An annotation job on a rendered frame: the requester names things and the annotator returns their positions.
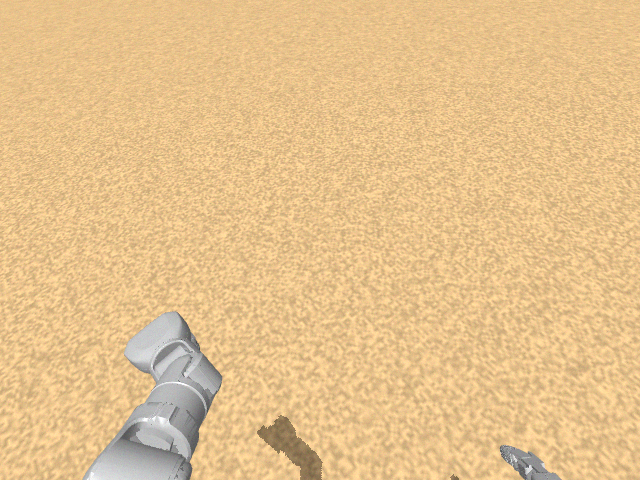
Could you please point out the right robot hand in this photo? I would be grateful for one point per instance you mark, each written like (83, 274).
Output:
(529, 466)

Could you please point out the left robot hand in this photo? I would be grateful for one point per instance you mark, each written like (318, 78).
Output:
(167, 326)

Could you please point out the left robot arm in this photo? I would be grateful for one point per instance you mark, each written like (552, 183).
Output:
(160, 436)

